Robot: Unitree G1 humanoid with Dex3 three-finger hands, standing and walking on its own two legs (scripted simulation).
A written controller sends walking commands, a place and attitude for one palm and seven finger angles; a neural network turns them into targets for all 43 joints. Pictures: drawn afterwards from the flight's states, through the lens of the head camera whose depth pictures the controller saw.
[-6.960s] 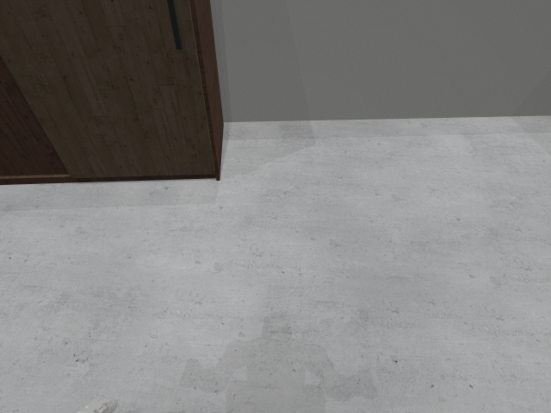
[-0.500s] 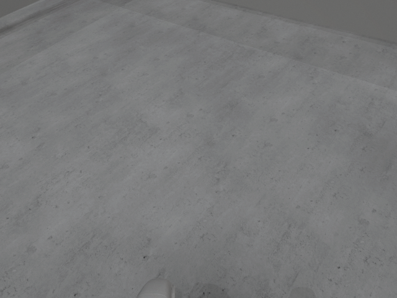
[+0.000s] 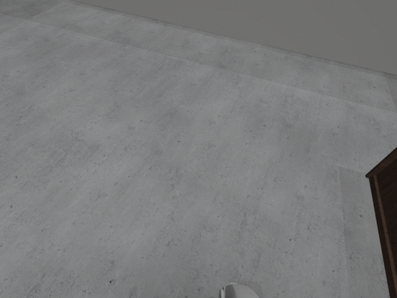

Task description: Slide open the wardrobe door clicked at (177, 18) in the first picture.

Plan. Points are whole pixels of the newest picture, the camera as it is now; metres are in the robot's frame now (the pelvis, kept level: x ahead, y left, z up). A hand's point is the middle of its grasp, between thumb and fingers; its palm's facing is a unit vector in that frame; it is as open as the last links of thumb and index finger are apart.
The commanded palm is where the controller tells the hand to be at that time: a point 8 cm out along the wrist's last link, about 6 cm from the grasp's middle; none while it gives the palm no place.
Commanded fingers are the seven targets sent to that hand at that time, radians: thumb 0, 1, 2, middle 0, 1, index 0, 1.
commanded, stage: turn to face it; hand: right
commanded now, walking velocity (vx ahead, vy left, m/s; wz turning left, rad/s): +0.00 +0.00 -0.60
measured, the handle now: out of the picture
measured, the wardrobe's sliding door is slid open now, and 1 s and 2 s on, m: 0.00 0.00 0.00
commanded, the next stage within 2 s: none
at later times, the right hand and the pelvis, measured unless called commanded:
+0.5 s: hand out of the picture +0.01 -0.29 -0.17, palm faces +0.32 +0.91 -0.25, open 7.4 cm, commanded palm none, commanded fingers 0.00 -0.90 -0.90 0.20 0.30 0.20 0.30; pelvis -0.01 -0.06 +0.00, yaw -18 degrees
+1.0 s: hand out of the picture -0.02 -0.23 -0.14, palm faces +0.55 +0.78 -0.29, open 7.4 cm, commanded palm none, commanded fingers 0.00 -0.90 -0.90 0.20 0.30 0.20 0.30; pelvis +0.02 -0.02 +0.00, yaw -37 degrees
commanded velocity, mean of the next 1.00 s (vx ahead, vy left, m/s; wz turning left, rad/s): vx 0.00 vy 0.00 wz -0.60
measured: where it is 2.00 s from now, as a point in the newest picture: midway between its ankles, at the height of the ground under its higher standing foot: outside the picture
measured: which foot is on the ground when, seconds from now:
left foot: down 0.00-0.26, up 0.28-0.72, down 0.74-1.00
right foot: up 0.00-0.24, down 0.26-0.74, up 0.76-1.00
